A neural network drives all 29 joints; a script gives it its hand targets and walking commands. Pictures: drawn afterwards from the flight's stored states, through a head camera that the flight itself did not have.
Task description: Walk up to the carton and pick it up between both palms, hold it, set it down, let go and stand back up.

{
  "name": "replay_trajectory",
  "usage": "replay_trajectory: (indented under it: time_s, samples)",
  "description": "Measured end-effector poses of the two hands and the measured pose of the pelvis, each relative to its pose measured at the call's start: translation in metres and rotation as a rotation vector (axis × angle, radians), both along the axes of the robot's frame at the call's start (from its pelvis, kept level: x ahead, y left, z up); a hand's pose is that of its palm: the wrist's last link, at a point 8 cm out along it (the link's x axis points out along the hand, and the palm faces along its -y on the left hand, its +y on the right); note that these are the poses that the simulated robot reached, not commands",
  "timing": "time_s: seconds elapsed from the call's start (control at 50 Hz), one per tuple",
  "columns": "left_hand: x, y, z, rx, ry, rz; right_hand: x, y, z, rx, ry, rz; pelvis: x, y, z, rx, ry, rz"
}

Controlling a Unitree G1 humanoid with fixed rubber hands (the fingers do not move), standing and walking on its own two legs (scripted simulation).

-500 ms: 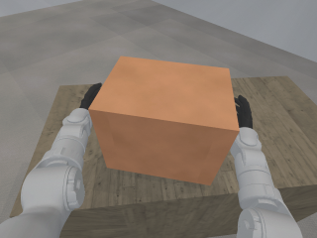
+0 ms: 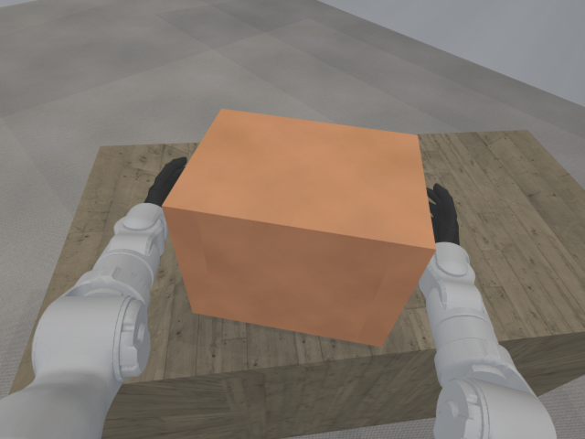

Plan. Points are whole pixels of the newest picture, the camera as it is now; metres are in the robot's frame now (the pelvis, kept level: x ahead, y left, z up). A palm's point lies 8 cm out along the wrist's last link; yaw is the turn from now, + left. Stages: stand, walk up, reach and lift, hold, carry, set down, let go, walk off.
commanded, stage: set down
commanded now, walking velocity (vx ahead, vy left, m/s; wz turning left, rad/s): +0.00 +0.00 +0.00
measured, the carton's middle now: (301, 227) +0.44 -0.07 +0.03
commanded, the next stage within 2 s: none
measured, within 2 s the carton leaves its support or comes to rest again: rests again in 0.44 s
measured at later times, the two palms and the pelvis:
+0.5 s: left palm (160, 214) +0.45 +0.14 +0.07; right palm (436, 247) +0.34 -0.25 +0.06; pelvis +0.00 +0.00 +0.00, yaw +1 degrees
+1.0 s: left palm (159, 218) +0.45 +0.14 +0.06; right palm (434, 249) +0.34 -0.25 +0.06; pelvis -0.01 -0.01 +0.00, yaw +1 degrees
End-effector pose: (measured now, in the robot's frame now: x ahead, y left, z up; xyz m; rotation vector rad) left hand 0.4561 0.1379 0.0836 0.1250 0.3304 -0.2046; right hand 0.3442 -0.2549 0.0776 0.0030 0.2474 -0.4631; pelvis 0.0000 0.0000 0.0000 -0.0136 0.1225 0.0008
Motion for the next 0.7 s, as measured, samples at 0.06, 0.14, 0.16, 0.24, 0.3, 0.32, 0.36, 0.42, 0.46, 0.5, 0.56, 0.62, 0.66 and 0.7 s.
replay_trajectory:
  time_s: [0.06,0.14,0.16,0.24,0.3,0.32,0.36,0.42,0.46,0.5,0.56,0.62,0.66,0.7]
  samples:
    - [-0.002,0.0,-0.002,-0.001,-0.003,0.005,-0.002,0.0,-0.006,0.014,-0.007,-0.003,0.0,0.0,0.0,0.0,0.023,-0.003]
    - [-0.006,0.002,-0.003,-0.009,-0.007,0.016,-0.003,0.001,-0.008,0.02,-0.016,0.003,-0.002,-0.001,-0.001,0.0,0.031,-0.001]
    - [-0.006,0.002,-0.003,-0.015,-0.004,0.021,-0.003,0.002,-0.008,0.022,-0.015,0.004,-0.003,-0.001,-0.001,0.0,0.026,0.001]
    - [-0.007,0.004,-0.006,-0.018,0.003,0.025,-0.002,0.003,-0.008,0.015,-0.005,0.01,-0.006,-0.001,-0.001,0.002,0.022,0.012]
    - [-0.007,0.004,-0.007,-0.006,0.003,0.02,-0.002,0.003,-0.012,0.012,0.002,0.01,-0.008,-0.001,-0.001,0.002,0.033,0.016]
    - [-0.006,0.004,-0.008,-0.007,0.002,0.019,-0.002,0.003,-0.012,0.013,-0.001,0.009,-0.007,-0.001,-0.002,0.002,0.038,0.016]
    - [-0.006,0.004,-0.009,-0.013,-0.001,0.02,-0.002,0.003,-0.012,0.016,-0.006,0.006,-0.007,-0.001,-0.002,0.003,0.048,0.013]
    - [-0.005,0.004,-0.01,-0.009,-0.008,0.015,-0.002,0.003,-0.013,0.013,-0.01,0.005,-0.005,-0.001,-0.002,0.002,0.055,0.015]
    - [-0.004,0.004,-0.01,-0.002,-0.015,0.01,-0.002,0.003,-0.014,0.012,-0.015,0.004,-0.005,-0.001,-0.002,0.001,0.057,0.015]
    - [-0.004,0.003,-0.012,-0.009,-0.017,0.011,-0.002,0.003,-0.014,0.008,-0.018,0.003,-0.004,-0.001,-0.002,0.0,0.058,0.015]
    - [-0.004,0.004,-0.015,-0.023,-0.013,0.016,-0.001,0.004,-0.015,0.017,-0.023,0.002,-0.004,-0.001,-0.002,-0.001,0.049,0.011]
    - [-0.003,0.005,-0.016,-0.021,-0.021,0.014,0.0,0.004,-0.016,0.014,-0.029,0.004,-0.004,-0.002,-0.002,-0.001,0.05,0.011]
    - [-0.003,0.005,-0.016,-0.018,-0.025,0.015,0.001,0.004,-0.017,0.014,-0.032,0.005,-0.004,-0.002,-0.002,-0.002,0.053,0.013]
    - [-0.003,0.005,-0.016,-0.013,-0.028,0.012,0.0,0.004,-0.017,0.016,-0.036,0.005,-0.005,-0.003,-0.002,-0.002,0.05,0.017]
